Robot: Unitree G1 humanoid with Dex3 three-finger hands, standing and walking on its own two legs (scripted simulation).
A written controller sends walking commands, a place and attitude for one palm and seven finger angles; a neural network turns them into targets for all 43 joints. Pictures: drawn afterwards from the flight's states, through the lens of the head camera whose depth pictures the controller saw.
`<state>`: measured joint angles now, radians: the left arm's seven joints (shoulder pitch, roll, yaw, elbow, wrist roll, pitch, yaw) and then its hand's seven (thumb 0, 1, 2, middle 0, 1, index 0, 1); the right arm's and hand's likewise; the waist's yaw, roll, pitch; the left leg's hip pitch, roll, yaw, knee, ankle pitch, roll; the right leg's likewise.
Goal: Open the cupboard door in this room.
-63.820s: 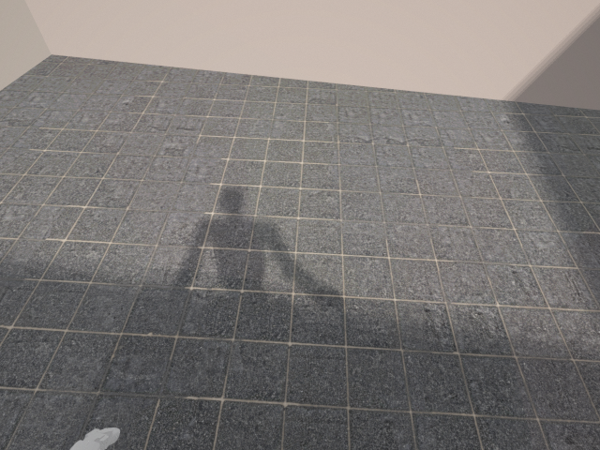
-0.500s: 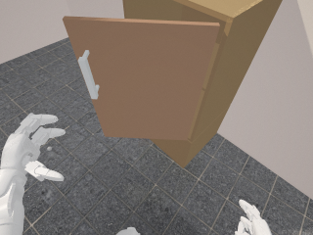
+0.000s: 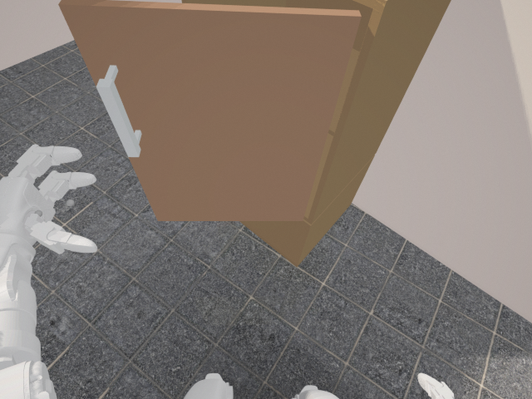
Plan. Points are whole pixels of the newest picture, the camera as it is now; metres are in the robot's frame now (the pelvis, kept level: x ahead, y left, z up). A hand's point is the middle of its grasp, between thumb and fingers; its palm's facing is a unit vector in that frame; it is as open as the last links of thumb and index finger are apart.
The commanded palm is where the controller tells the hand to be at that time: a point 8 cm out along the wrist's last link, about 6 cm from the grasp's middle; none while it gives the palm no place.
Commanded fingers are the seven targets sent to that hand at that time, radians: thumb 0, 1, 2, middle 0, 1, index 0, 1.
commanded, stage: move the hooked fingers beside the handle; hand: left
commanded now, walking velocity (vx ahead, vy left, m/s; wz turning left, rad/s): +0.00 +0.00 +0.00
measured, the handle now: (123, 114) +0.56 +0.27 +0.06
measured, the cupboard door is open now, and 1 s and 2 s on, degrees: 42 42 42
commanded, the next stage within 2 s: slide the fingers in behind the handle in 1.82 s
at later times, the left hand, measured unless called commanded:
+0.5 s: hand (80, 165) +0.44 +0.30 +0.07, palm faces +0.05 -1.00 -0.01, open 14.0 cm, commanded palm +0.42 +0.35 +0.07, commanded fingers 0.00 -0.50 0.30 -0.30 -1.20 -0.30 -1.20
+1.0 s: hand (89, 133) +0.50 +0.31 +0.07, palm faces +0.06 -1.00 -0.01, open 14.0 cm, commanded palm +0.50 +0.35 +0.07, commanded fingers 0.00 -0.50 0.30 -0.30 -1.20 -0.30 -1.20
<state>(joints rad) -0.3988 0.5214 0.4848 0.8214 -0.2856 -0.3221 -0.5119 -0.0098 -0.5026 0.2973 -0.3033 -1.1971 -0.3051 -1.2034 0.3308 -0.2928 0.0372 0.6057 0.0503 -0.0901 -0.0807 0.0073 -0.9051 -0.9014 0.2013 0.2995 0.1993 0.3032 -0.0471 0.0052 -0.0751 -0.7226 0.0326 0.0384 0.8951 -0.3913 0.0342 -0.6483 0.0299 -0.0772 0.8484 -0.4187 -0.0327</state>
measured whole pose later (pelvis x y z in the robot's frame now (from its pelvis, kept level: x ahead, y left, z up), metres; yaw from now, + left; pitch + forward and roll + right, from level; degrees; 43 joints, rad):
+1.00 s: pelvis +0.00 +0.02 -0.02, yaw -2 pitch +22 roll -5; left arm -0.93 0.81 0.55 1.27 -0.11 -0.34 -0.48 -0.01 -0.50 0.30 -0.30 -1.20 -0.30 -1.20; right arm 0.41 -0.31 0.06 0.61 0.01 0.08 -0.06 0.00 -0.91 -0.90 0.20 0.30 0.20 0.30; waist -0.18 0.00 -0.08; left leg -0.97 0.05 0.03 1.02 -0.44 0.06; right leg -0.88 0.05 -0.08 0.92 -0.43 -0.01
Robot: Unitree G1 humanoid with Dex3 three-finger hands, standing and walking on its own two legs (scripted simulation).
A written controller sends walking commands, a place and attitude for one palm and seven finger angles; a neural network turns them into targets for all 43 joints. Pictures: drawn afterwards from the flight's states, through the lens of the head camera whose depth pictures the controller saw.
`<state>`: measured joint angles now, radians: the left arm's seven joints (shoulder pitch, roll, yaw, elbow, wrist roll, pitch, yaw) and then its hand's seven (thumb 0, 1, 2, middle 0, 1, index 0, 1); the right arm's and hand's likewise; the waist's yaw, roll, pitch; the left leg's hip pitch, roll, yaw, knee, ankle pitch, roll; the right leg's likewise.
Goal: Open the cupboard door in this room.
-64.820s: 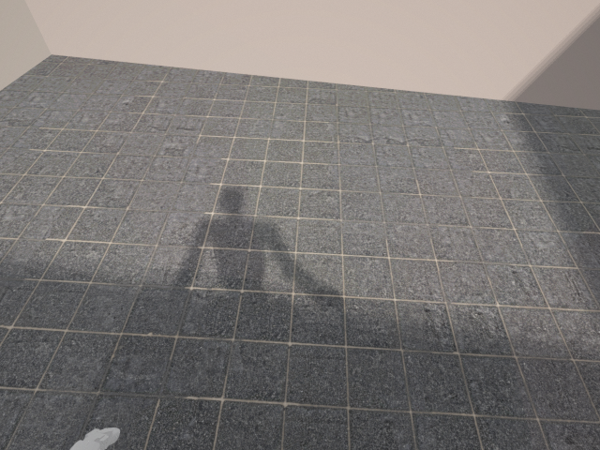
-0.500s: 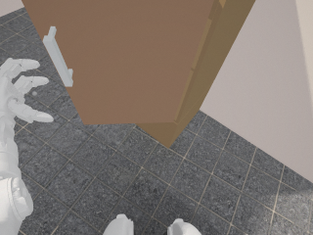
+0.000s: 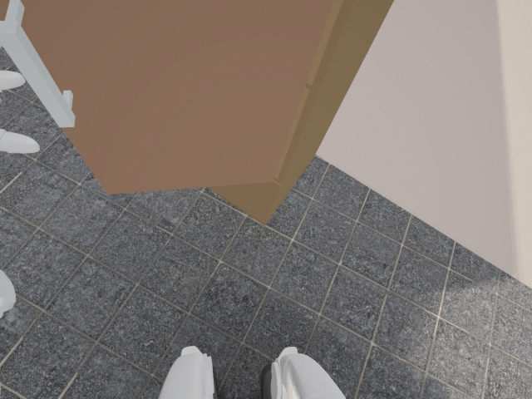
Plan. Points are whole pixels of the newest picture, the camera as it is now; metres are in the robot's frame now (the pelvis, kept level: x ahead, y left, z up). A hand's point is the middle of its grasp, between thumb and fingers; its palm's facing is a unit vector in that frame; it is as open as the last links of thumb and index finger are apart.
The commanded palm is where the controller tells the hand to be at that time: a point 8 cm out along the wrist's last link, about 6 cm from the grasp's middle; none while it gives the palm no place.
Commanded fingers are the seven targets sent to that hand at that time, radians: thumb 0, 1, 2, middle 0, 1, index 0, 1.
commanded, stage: move the hooked fingers beside the handle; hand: left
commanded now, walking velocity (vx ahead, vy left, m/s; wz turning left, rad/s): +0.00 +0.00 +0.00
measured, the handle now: (44, 71) +0.55 +0.27 +0.09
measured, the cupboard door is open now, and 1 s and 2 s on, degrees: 42 42 42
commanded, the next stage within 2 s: slide the fingers in behind the handle in 0.82 s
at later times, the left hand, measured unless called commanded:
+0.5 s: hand out of the picture +0.49 +0.32 +0.09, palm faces +0.09 -1.00 -0.01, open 14.0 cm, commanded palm +0.47 +0.35 +0.08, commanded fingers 0.00 -0.50 0.30 -0.30 -1.20 -0.30 -1.20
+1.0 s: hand out of the picture +0.49 +0.31 +0.08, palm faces +0.09 -1.00 -0.01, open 14.0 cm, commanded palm +0.48 +0.34 +0.08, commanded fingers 0.00 -0.50 0.30 -0.30 -1.20 -0.30 -1.20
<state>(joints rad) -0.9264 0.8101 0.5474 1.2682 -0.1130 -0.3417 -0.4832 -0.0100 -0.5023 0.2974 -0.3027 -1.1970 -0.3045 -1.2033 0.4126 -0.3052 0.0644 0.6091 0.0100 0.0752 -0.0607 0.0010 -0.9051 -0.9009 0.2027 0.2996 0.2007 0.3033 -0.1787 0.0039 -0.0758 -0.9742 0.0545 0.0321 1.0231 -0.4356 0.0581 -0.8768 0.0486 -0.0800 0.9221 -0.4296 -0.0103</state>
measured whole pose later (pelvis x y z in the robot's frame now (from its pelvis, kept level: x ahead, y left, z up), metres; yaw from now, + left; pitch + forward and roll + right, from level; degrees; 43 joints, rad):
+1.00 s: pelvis +0.00 +0.00 +0.00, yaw +0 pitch +22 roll -6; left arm -0.92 0.80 0.54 1.25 -0.12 -0.34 -0.47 -0.01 -0.50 0.30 -0.30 -1.20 -0.30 -1.20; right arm 0.41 -0.29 0.07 0.60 0.01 0.10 -0.05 0.00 -0.90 -0.90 0.20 0.30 0.20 0.30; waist -0.18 0.01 -0.08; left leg -0.99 0.06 0.02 1.04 -0.44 0.06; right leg -0.89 0.05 -0.08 0.92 -0.43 -0.01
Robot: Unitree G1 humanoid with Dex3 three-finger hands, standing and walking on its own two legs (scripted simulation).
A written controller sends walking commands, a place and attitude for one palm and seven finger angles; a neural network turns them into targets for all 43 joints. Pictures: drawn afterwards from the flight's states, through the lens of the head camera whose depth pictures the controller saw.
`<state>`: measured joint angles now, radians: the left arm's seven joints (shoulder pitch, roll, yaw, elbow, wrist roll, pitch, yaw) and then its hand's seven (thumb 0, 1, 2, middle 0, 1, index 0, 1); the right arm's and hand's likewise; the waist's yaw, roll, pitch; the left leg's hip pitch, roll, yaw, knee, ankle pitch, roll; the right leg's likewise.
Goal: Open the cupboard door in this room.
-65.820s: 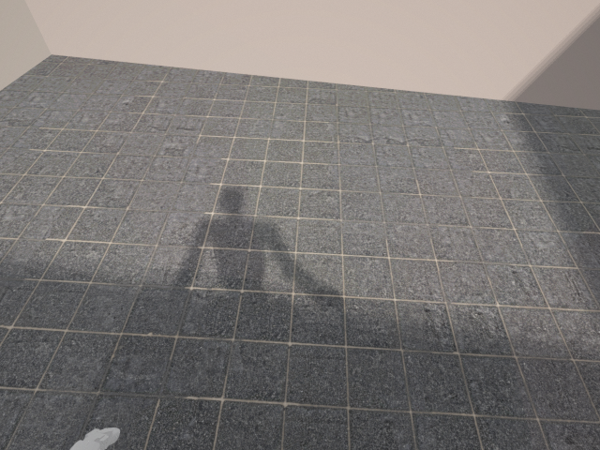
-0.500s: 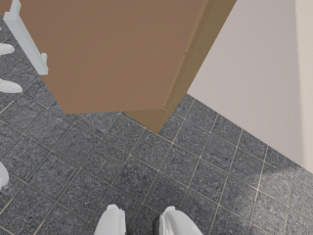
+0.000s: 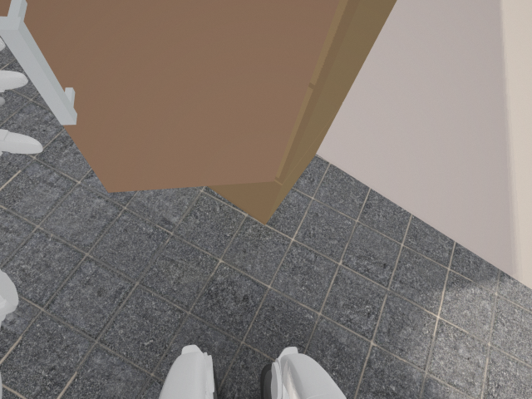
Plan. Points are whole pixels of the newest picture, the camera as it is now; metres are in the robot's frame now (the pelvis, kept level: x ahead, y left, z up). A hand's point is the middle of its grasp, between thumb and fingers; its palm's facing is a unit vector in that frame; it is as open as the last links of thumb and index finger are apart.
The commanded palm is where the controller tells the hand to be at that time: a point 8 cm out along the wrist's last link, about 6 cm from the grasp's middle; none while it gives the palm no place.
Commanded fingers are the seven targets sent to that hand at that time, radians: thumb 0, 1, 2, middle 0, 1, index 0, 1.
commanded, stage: slide the fingers in behind the handle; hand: left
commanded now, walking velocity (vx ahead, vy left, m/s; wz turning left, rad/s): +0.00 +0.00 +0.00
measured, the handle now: (46, 68) +0.55 +0.27 +0.09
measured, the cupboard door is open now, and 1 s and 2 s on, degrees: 42 42 42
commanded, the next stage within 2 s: close the thumb around the handle in 1.52 s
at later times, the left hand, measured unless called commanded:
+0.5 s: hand (31, 103) +0.49 +0.28 +0.08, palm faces +0.10 -0.99 +0.00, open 14.0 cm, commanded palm +0.48 +0.31 +0.08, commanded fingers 0.00 -0.50 0.30 -0.30 -1.20 -0.30 -1.20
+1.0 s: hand (58, 99) +0.50 +0.25 +0.08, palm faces +0.10 -1.00 +0.01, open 13.9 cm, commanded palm +0.48 +0.29 +0.08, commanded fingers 0.00 -0.50 0.30 -0.30 -1.20 -0.30 -1.20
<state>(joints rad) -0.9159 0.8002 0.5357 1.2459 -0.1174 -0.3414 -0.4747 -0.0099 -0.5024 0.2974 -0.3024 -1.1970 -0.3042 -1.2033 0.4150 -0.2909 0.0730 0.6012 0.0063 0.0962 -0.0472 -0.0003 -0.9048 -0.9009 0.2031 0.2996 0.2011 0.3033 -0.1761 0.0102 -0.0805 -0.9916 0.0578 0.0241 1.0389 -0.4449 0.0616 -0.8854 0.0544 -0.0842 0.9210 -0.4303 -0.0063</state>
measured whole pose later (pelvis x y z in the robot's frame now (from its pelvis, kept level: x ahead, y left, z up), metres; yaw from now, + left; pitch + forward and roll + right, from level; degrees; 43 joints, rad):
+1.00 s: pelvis +0.00 -0.01 +0.00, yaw +0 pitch +21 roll -4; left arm -0.89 0.64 0.47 1.21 -0.11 -0.37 -0.33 -0.01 -0.50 0.30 -0.30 -1.20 -0.31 -1.21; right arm 0.41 -0.28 0.06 0.61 0.01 0.10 -0.03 0.00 -0.91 -0.90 0.20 0.30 0.20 0.30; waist -0.18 0.01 -0.09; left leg -0.95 0.06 0.03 1.03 -0.45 0.05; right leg -0.86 0.06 -0.07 0.93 -0.44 -0.02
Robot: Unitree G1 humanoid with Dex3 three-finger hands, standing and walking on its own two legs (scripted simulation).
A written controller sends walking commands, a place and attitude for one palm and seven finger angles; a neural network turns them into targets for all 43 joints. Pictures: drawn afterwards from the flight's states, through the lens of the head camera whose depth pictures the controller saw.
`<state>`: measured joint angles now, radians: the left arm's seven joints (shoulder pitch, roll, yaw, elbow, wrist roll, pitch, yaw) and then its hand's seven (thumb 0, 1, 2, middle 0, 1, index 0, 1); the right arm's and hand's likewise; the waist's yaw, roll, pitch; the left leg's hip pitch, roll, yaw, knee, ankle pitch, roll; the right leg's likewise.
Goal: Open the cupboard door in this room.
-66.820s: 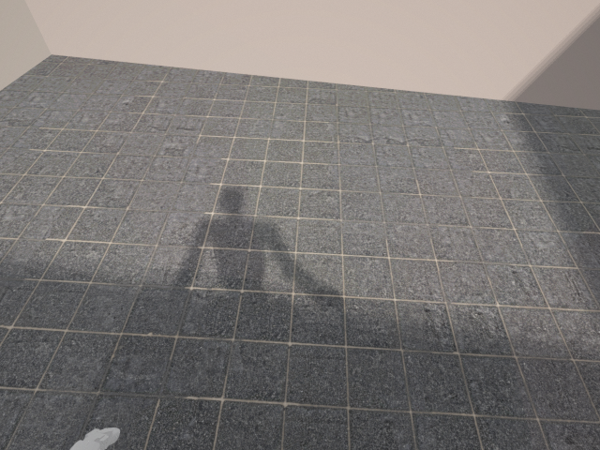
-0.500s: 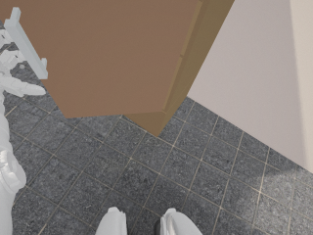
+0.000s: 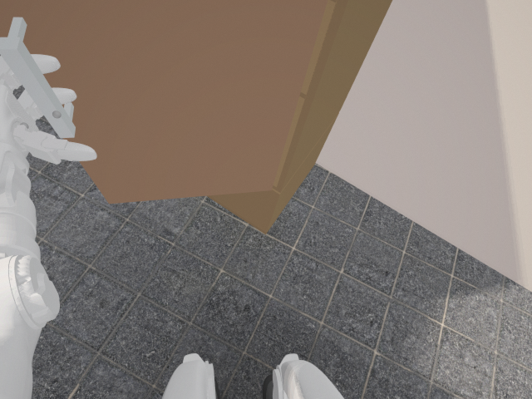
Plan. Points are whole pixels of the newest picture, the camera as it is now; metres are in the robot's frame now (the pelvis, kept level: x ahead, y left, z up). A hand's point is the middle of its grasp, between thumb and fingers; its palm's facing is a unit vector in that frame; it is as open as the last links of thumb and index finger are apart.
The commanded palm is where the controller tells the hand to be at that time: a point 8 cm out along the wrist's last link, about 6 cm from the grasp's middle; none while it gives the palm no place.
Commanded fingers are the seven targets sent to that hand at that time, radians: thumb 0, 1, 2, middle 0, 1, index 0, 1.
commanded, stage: slide the fingers in behind the handle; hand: left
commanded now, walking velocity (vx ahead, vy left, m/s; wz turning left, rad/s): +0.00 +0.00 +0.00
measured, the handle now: (45, 84) +0.54 +0.28 +0.09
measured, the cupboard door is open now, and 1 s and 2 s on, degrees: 42 42 65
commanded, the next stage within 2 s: close the thumb around the handle in 0.52 s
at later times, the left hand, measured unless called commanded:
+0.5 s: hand (53, 118) +0.49 +0.26 +0.08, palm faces +0.09 -1.00 +0.01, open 14.0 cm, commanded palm +0.47 +0.29 +0.08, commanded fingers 0.00 -0.50 0.30 -0.30 -1.20 -0.30 -1.20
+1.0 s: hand (59, 119) +0.49 +0.25 +0.08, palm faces +0.10 -1.00 +0.01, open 9.9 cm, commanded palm +0.46 +0.29 +0.08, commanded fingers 0.00 0.62 0.78 -0.38 -1.32 -0.38 -1.32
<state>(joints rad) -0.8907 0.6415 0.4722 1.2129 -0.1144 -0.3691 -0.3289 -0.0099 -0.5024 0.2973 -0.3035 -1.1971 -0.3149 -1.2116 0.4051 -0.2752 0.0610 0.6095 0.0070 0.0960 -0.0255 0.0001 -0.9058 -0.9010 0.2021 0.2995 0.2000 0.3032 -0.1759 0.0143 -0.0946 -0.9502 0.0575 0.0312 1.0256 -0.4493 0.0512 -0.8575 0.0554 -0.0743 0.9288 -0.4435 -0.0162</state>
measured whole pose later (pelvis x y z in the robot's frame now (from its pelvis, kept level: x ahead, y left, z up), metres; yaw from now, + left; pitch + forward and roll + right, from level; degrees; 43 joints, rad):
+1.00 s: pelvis +0.00 +0.00 +0.00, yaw +0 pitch +20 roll -4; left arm -0.86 0.58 0.44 1.18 -0.13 -0.40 -0.29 0.00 0.10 0.55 -0.34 -1.26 -0.35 -1.27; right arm 0.40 -0.27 0.05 0.62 0.01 0.09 -0.02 0.00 -0.91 -0.90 0.20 0.30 0.20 0.30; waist -0.16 0.02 -0.10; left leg -0.93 0.05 0.03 1.02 -0.45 0.05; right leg -0.84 0.05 -0.07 0.93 -0.44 -0.01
